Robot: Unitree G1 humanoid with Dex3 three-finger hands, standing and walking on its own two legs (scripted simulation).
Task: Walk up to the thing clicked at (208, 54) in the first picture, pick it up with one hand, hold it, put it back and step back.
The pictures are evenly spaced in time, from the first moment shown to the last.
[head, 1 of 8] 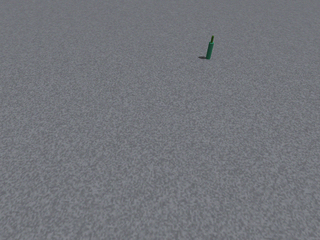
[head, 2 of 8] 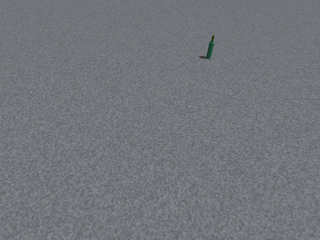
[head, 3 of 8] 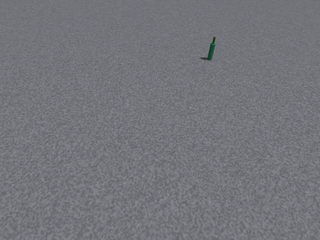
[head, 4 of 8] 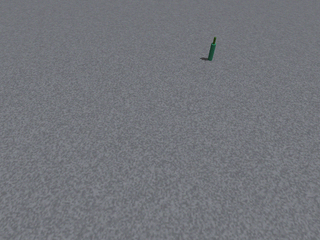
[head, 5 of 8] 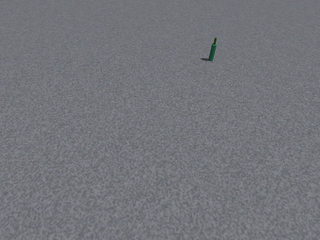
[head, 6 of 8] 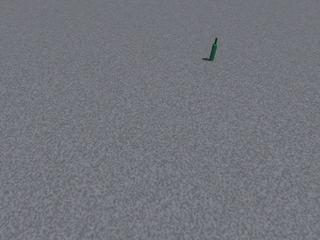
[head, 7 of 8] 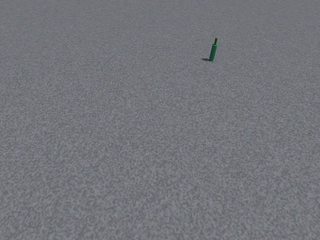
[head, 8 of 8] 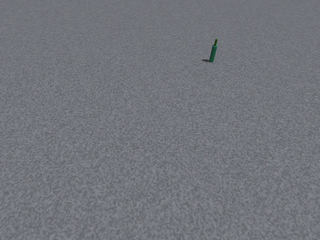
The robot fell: no
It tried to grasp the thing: no
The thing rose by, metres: 0.00
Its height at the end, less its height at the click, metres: +0.00
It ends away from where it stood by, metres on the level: 0.00
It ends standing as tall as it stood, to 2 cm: yes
